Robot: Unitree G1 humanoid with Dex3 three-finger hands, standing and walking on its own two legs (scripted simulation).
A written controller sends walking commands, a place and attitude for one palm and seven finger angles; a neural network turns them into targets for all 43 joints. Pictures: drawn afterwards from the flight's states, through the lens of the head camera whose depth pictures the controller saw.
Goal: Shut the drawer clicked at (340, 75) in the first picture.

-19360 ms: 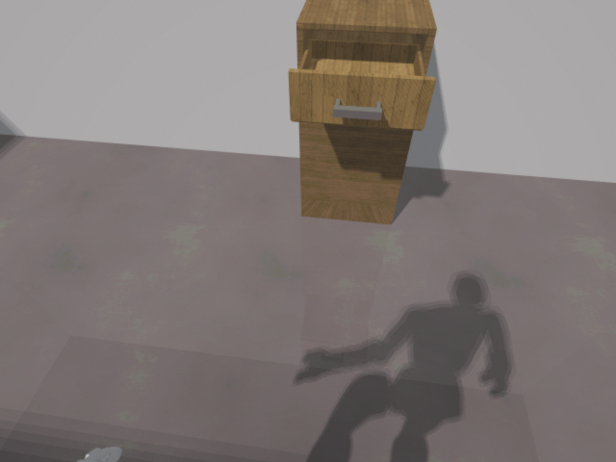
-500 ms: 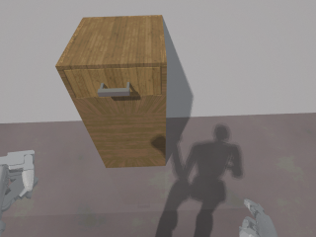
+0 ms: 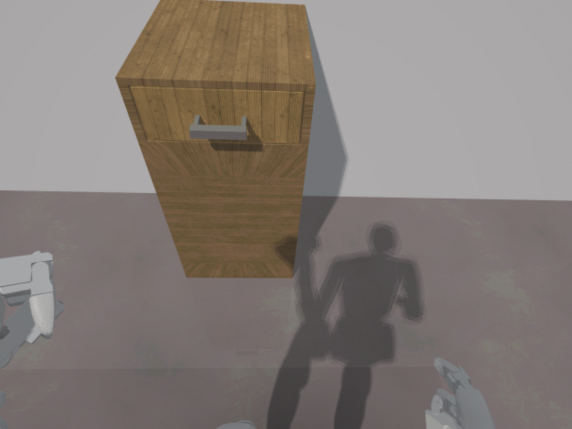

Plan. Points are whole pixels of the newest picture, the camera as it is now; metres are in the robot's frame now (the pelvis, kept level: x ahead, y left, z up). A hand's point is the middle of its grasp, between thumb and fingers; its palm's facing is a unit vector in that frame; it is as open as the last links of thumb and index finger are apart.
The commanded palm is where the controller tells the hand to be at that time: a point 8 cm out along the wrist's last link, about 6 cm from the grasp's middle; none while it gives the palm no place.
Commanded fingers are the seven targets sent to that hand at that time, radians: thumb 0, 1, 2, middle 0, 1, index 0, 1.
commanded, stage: step back with the hand held close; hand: left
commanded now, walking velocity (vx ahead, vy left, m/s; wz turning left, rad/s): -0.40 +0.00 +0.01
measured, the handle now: (219, 126) +0.71 +0.19 -0.01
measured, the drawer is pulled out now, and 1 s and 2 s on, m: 0.00 0.00 0.00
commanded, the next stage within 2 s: stop stepping back and stand still in 0.36 s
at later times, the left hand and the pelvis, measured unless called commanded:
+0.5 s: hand out of the picture +0.10 +0.18 +0.19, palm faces +0.13 -0.81 -0.57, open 3.2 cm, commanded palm +0.03 +0.25 +0.19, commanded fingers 0.00 0.90 0.90 -1.40 -1.60 -1.40 -1.60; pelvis -0.11 -0.02 +0.00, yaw -4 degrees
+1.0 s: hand out of the picture +0.02 +0.25 +0.18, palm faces +0.37 -0.86 -0.36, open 3.2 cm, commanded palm -0.05 +0.29 +0.19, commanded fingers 0.00 0.90 0.90 -1.40 -1.60 -1.40 -1.60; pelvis -0.19 +0.02 +0.00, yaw -3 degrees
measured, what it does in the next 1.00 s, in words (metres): walks backwards: right foot, then left foot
